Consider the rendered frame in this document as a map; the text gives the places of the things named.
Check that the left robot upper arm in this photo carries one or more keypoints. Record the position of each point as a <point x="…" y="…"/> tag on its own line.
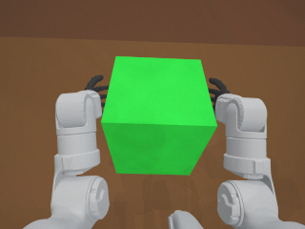
<point x="77" y="203"/>

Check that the right robot hand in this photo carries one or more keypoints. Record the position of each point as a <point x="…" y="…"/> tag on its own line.
<point x="217" y="93"/>

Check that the carton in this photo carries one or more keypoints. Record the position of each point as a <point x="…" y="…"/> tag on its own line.
<point x="158" y="116"/>

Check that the right robot thigh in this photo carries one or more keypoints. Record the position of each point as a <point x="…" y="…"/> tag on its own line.
<point x="183" y="220"/>

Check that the right robot forearm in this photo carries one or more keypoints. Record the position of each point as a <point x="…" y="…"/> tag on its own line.
<point x="245" y="120"/>

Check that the left robot forearm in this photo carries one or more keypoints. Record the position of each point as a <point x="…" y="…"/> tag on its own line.
<point x="75" y="122"/>

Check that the left robot hand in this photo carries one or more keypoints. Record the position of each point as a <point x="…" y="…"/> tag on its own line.
<point x="92" y="83"/>

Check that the right robot upper arm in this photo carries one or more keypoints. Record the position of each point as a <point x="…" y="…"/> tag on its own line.
<point x="250" y="204"/>

